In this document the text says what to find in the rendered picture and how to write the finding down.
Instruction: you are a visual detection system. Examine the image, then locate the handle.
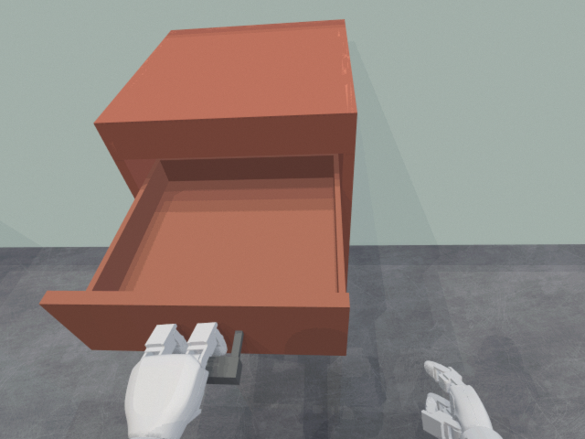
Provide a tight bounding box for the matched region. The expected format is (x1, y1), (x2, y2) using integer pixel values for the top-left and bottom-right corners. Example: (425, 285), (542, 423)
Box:
(206, 330), (244, 385)

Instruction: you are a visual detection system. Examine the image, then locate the drawer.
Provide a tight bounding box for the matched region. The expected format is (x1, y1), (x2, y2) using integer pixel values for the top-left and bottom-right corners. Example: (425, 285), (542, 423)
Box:
(39, 154), (350, 356)

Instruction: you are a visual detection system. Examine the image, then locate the cabinet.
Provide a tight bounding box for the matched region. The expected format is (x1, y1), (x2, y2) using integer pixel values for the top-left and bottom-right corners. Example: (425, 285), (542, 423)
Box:
(94, 19), (357, 288)

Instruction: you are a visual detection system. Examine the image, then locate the robot right hand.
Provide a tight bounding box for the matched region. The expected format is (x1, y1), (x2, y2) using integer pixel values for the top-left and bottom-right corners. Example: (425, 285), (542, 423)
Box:
(421, 360), (493, 439)

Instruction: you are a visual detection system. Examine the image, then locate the robot left hand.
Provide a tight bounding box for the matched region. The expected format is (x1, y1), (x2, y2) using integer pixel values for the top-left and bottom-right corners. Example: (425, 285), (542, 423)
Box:
(124, 322), (228, 439)

